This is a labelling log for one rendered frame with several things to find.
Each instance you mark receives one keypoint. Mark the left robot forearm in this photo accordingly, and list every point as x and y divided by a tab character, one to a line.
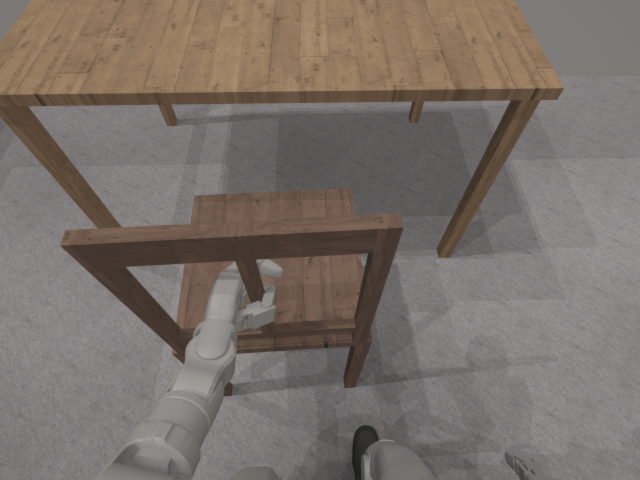
170	438

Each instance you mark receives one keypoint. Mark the robot right shin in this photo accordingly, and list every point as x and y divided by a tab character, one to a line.
380	442

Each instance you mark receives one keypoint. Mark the table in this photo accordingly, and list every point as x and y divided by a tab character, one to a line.
168	52

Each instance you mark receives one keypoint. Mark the robot right hand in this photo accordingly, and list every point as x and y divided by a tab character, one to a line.
525	468

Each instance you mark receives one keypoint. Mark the chair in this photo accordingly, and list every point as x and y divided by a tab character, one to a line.
323	300

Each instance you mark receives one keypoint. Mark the robot left hand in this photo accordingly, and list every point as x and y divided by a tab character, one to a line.
228	293

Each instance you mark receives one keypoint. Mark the right robot foot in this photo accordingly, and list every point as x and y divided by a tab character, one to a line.
363	438

